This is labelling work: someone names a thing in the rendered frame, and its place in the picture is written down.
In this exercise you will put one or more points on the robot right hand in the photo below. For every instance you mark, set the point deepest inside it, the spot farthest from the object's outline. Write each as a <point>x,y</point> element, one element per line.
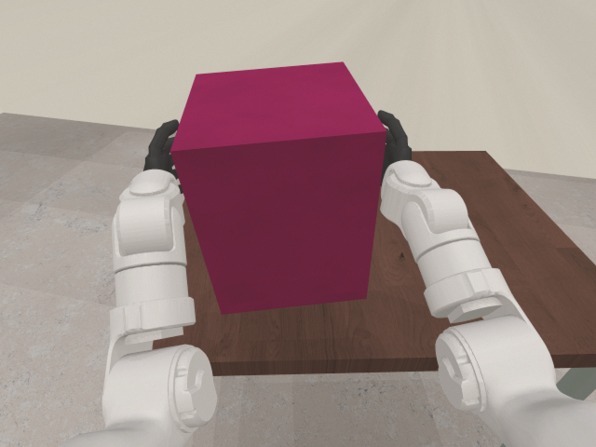
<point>397,148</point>

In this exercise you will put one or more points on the robot left hand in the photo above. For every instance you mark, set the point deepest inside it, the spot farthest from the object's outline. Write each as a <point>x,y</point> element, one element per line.
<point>159,149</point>

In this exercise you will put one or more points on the table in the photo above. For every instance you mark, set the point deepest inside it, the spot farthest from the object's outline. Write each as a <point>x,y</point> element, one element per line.
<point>550,277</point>

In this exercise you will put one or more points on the carton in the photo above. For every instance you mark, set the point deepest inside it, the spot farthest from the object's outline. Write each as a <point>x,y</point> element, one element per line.
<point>281,171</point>

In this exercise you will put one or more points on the right robot forearm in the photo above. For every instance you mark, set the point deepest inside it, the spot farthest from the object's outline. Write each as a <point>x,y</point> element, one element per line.
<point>460,283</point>

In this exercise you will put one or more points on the robot left upper arm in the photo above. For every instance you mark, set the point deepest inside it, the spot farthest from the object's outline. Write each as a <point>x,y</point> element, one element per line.
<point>154,398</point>

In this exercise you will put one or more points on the robot right upper arm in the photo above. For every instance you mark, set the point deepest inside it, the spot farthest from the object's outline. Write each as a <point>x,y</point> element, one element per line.
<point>498,369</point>

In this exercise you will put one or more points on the left robot forearm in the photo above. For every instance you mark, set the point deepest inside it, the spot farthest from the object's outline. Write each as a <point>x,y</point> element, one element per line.
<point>149,264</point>

